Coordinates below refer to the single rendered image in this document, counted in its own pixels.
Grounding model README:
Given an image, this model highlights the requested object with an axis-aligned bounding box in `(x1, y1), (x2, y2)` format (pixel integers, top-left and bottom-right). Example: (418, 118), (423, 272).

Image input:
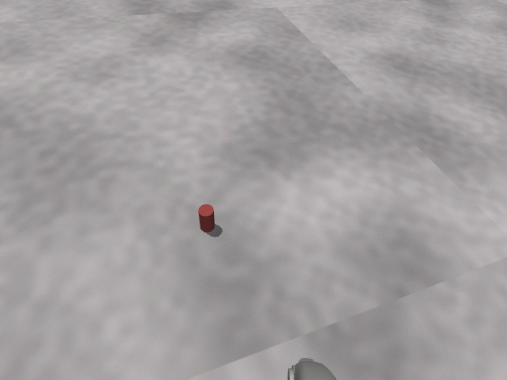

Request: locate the can
(198, 204), (215, 232)

